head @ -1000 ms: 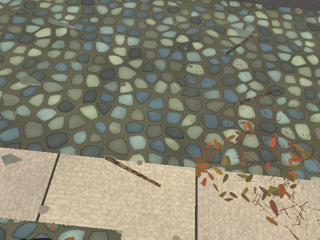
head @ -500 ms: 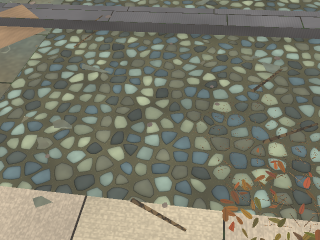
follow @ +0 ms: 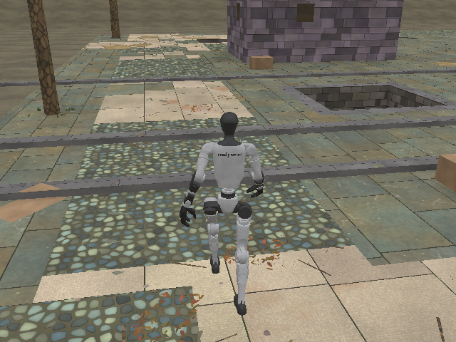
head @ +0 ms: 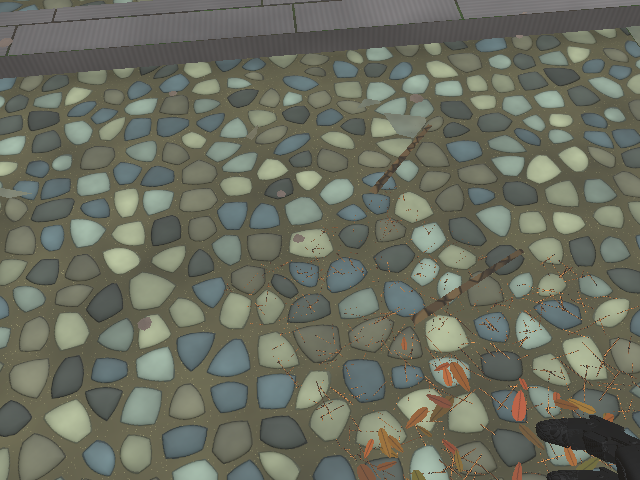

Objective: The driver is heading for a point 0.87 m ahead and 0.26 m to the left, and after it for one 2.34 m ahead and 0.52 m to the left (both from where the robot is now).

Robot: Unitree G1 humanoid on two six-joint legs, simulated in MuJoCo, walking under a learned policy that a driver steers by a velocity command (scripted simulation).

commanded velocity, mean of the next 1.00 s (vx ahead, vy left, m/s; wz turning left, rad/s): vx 0.88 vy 0.00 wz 0.59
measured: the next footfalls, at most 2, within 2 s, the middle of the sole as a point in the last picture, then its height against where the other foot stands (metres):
left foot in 0.02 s outside the picture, level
right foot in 0.44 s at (406, 374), level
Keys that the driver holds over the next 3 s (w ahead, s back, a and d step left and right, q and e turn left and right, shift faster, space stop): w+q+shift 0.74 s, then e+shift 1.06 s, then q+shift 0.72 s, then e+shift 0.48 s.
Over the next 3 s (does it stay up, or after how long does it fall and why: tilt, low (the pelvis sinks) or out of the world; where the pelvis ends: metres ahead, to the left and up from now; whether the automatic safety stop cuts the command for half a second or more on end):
stays up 1.10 0.38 0.03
